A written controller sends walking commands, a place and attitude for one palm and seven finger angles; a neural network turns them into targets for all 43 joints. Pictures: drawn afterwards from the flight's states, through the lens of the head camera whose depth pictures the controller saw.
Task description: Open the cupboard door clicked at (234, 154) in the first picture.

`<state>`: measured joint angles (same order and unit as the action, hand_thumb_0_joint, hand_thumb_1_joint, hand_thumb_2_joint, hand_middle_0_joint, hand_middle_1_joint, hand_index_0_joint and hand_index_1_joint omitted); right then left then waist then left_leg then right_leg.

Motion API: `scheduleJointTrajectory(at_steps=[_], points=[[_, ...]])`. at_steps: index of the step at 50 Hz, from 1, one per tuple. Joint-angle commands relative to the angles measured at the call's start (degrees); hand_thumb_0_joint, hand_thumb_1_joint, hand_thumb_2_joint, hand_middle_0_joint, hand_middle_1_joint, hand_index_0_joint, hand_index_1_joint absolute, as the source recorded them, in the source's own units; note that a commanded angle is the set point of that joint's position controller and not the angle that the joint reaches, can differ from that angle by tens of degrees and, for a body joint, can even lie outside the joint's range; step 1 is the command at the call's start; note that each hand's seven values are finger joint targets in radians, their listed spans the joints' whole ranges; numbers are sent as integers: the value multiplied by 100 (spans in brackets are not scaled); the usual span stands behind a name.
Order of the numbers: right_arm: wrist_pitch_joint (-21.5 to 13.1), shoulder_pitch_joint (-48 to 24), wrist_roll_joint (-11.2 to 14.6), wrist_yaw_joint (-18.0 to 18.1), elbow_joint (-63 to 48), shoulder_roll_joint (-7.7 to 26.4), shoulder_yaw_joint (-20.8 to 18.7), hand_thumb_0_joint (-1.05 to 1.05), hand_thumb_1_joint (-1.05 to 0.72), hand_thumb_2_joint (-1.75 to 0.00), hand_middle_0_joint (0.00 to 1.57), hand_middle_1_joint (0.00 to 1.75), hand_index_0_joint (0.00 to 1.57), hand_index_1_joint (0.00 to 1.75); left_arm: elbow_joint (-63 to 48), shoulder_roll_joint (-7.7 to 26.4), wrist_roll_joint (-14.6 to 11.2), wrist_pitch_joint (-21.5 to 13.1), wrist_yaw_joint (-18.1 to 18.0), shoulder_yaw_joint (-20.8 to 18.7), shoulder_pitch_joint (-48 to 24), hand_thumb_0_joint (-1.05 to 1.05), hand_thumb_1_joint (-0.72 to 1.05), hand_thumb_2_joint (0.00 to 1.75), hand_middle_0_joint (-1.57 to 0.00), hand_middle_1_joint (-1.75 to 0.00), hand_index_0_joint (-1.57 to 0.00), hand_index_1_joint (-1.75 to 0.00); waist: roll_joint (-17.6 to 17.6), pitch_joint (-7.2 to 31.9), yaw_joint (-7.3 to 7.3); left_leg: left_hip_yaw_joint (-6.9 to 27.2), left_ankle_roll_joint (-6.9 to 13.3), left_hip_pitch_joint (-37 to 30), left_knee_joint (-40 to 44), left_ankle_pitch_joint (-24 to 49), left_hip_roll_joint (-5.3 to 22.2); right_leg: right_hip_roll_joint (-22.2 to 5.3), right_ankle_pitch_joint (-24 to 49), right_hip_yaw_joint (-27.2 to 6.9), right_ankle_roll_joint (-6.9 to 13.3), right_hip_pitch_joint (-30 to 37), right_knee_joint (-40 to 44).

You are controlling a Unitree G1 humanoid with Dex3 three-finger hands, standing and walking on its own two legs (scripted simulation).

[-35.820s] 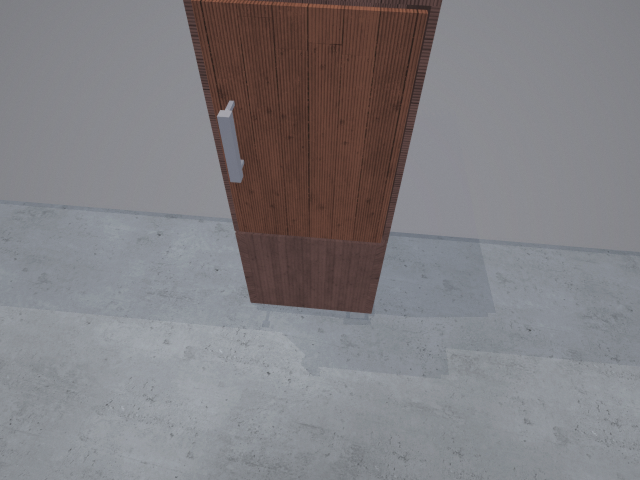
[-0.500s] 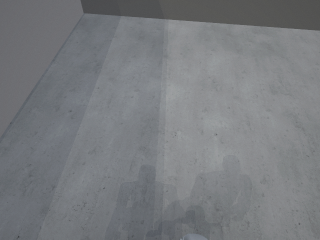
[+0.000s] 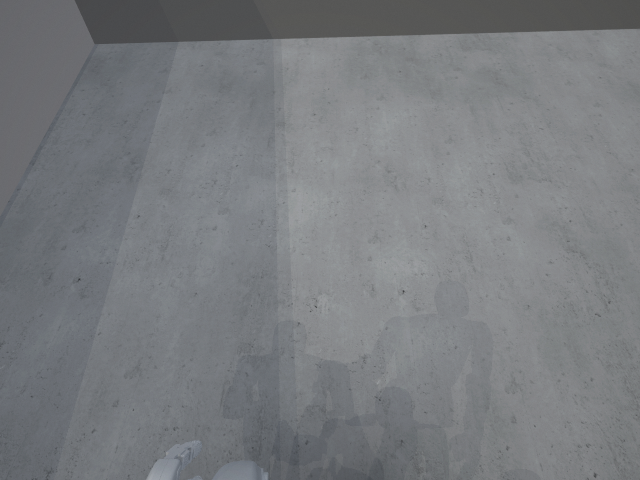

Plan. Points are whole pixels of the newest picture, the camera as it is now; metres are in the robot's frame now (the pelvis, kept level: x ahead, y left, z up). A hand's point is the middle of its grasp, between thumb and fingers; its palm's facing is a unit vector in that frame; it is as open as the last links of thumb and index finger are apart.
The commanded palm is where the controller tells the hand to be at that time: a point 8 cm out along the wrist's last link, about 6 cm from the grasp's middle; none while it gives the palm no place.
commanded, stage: turn to face it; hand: left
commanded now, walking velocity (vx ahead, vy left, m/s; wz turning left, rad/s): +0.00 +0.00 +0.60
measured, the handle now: out of the picture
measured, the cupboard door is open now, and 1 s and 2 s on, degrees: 44 44 44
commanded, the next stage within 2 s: none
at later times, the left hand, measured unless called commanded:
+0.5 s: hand out of the picture +0.08 +0.26 -0.17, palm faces +0.30 -0.92 -0.26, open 7.4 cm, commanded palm none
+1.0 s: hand out of the picture +0.04 +0.14 -0.15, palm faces +0.58 -0.76 -0.27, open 7.3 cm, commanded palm none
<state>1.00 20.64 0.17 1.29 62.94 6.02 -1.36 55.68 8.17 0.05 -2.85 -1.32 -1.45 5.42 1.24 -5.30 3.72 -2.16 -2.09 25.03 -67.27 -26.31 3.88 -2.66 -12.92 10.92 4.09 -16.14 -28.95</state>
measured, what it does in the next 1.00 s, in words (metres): walks ahead, turning left: left foot, then right foot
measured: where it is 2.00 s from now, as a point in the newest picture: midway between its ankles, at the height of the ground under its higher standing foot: outside the picture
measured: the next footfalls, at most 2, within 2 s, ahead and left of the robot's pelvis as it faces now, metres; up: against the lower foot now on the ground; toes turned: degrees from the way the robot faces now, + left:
left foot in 0.26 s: +0.09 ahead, +0.15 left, +0.00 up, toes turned +18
right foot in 0.68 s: +0.16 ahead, -0.11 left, +0.00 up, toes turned +21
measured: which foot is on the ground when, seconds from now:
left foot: up 0.00-0.24, down 0.26-0.68, up 0.70-1.00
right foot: down 0.00-0.26, up 0.28-0.66, down 0.68-1.00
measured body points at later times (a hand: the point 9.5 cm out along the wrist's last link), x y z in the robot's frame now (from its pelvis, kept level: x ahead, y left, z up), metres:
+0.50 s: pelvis +0.06 +0.02 +0.00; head +0.12 +0.06 +0.44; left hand +0.07 +0.31 -0.15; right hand +0.20 -0.20 -0.14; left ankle +0.05 +0.13 -0.74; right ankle +0.07 -0.14 -0.66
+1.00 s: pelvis +0.10 -0.05 +0.00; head +0.16 -0.04 +0.45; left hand +0.01 +0.18 -0.13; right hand +0.34 -0.21 -0.15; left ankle -0.01 +0.07 -0.67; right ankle +0.12 -0.13 -0.74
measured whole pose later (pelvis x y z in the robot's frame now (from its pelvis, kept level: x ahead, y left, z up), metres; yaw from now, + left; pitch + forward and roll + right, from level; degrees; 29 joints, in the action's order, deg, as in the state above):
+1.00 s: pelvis +0.10 -0.05 +0.00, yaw +36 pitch +1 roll +4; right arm 4.9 5.3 -0.6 -1.3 53.7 15.2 -5.1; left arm 51.1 10.1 1.3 0.0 -1.2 -2.0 12.7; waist 0.4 -6.4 0.0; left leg -2.4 -4.7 25.5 -54.6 -24.3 1.7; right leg -6.9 -18.6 14.2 2.3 -11.3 -28.9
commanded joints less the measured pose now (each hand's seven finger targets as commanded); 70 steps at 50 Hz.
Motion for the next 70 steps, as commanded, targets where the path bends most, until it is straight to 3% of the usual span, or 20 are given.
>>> scheduleJointTrajectory(at_steps=[1, 11, 12, 13, 14, 16, 21, 27, 31, 32, 34, 35, 37, 40, 52, 56, 58, 59, 65, 70], points=[[152, 630, -84, -88, -226, 311, -128, 0, -90, -90, 20, 30, 20, 30, -192, 751, 71, 7, -33, -183, 377, 0, 90, 90, -20, -30, -20, -30, 606, 591, 24, -57, -105, -73, 194, 648, 147, -1470, 2532, -277, 251, -116, 1251], [59, -427, -145, -228, -997, 817, -280, 0, -90, -90, 20, 30, 20, 30, -421, 1184, 134, 197, 3, -467, 526, 0, 90, 90, -20, -30, -20, -30, 398, 578, -170, -492, -8, -728, 3172, 1008, -22, -1807, 1394, 77, 8, 335, -142], [19, -61, -162, -231, -943, 1085, -350, 0, -90, -90, 20, 30, 20, 30, -473, 1153, 96, 227, 21, -454, 519, 0, 90, 90, -20, -30, -20, -30, -275, 856, 40, -134, 122, -1423, 3846, 1959, 84, -1550, 1060, 258, -261, 26, -1035], [-46, 258, -228, -188, -971, 1795, -497, 0, -90, -90, 20, 30, 20, 30, -674, 817, 31, 268, 61, -400, 547, 0, 90, 90, -20, -30, -20, -30, -2116, 1021, 165, 2197, 941, -2053, 4490, 3953, 1661, -639, -1725, 367, -782, -1360, -2495], [-12, 467, -196, -106, -924, 2051, -514, 0, -90, -90, 20, 30, 20, 30, -945, 814, 87, 328, 45, -294, 45, 0, 90, 90, -20, -30, -20, -30, -2018, 1051, 278, 2918, 1530, -2051, 4642, 4976, 2270, -302, -2769, -488, -820, -1866, -3468], [-51, 0, -200, -10, -1111, 1927, -493, 0, -90, -90, 20, 30, 20, 30, -964, 850, 153, 350, 45, -366, -129, 0, 90, 90, -20, -30, -20, -30, -1321, 1012, 83, 2531, 1467, -1685, 4730, 3777, 1863, -367, -1956, -987, -783, -2067, -4072], [-148, -644, -138, 38, -1319, 1786, -393, 0, -90, -90, 20, 30, 20, 30, -629, 921, 115, 400, 105, -376, 465, 0, 90, 90, -20, -30, -20, -30, -861, 1243, -326, 1299, 1022, -1925, 4488, 4266, 983, -210, -864, -1132, -948, -1826, -3837], [-64, -630, -163, -24, -1305, 1905, -480, 0, -90, -90, 20, 30, 20, 30, -827, 914, 63, 417, 72, -301, 138, 0, 90, 90, -20, -30, -20, -30, -868, 1062, -180, 1580, 1139, -1776, 4460, 3931, 948, -15, -1209, -1017, -974, -1282, -2332], [38, -1140, -150, -57, -1463, 1934, -545, 0, -90, -90, 20, 30, 20, 30, -761, 964, 25, 363, 63, -319, 685, 0, 90, 90, -20, -30, -20, -30, -1065, 1038, -423, 1836, 954, -932, 4164, 3246, 683, 285, -734, -816, -852, 113, -577], [54, -1314, -104, -68, -1535, 1884, -545, 0, -90, -90, 20, 30, 20, 30, -680, 1084, 33, 324, 46, -360, 1013, 0, 90, 90, -20, -30, -20, -30, -881, 1047, -606, 1733, 755, -407, 3909, 2616, 476, 199, -76, -810, -824, 812, 175], [50, -1381, -44, -137, -1767, 1191, -468, 0, -90, -90, 20, 30, 20, 30, -718, 2076, 190, 246, -33, -535, 1295, 0, 90, 90, -20, -30, -20, -30, 2071, 1022, -812, 271, -94, 1312, 1445, -888, -923, -2415, 517, -3421, 118, 1683, 1509], [88, -1456, -106, -157, -1708, 1504, -512, 0, -90, -90, 20, 30, 20, 30, -751, 1957, 134, 255, -61, -461, 1104, 0, 90, 90, -20, -30, -20, -30, 1508, 848, -718, 607, -3, 1147, 215, -1012, -529, -2693, 950, -3175, 464, 951, 1348], [204, -1295, -131, -211, -1430, 1390, -530, 0, -90, -90, 20, 30, 20, 30, -912, 1391, 106, 231, -74, -347, 437, 0, 90, 90, -20, -30, -20, -30, 1231, 501, -303, 619, -95, 1078, -596, -111, -294, -1840, 1173, -2221, 283, 504, 1165], [249, -1253, -112, -296, -1336, 1213, -454, 0, -90, -90, 20, 30, 20, 30, -966, 1188, 100, 184, -63, -295, 421, 0, 90, 90, -20, -30, -20, -30, 1002, 571, -210, 308, -229, 975, -371, 448, -233, -1412, 2259, -1073, 54, 814, 869], [174, -1992, -65, -307, -1602, 1083, -312, 0, -90, -90, 20, 30, 20, 30, -686, 1553, 173, 198, -44, -463, 1203, 0, 90, 90, -20, -30, -20, -30, 1086, 754, -648, -350, -91, 114, 2290, 10, -257, -1991, 3316, -540, 260, 1627, 357], [93, -1179, -108, -288, -1451, 1363, -389, 0, -90, -90, 20, 30, 20, 30, -713, 1619, 101, 227, 20, -501, 928, 0, 90, 90, -20, -30, -20, -30, 564, 1121, -143, -381, 132, -1614, 3996, 1390, -326, -1803, 2653, 62, -241, 763, -936], [48, -359, -155, -190, -1345, 2474, -656, 0, -90, -90, 20, 30, 20, 30, -1144, 1001, 43, 288, 74, -315, 443, 0, 90, 90, -20, -30, -20, -30, -1988, 1374, 334, 2832, 1490, -3034, 4565, 5107, 2061, -474, -2578, -59, -944, -1932, -3323], [79, -209, -123, -146, -1226, 2374, -604, 0, -90, -90, 20, 30, 20, 30, -1253, 1197, 108, 369, 32, -306, 75, 0, 90, 90, -20, -30, -20, -30, -1069, 1260, 304, 2440, 1725, -2862, 4376, 5434, 2177, -555, -2471, -832, -831, -2021, -3661], [-44, -1207, -127, -17, -1500, 1900, -424, 0, -90, -90, 20, 30, 20, 30, -825, 1130, 102, 457, 104, -374, 554, 0, 90, 90, -20, -30, -20, -30, -923, 905, -351, 1152, 1080, -1976, 4490, 4631, 891, -332, -982, -1051, -975, -1649, -3686], [-28, -1027, -163, -54, -1419, 1940, -474, 0, -90, -90, 20, 30, 20, 30, -987, 1019, 70, 443, 91, -314, 221, 0, 90, 90, -20, -30, -20, -30, -850, 783, -260, 1460, 1120, -1656, 4477, 4030, 825, -110, -1168, -922, -970, -1098, -2331]])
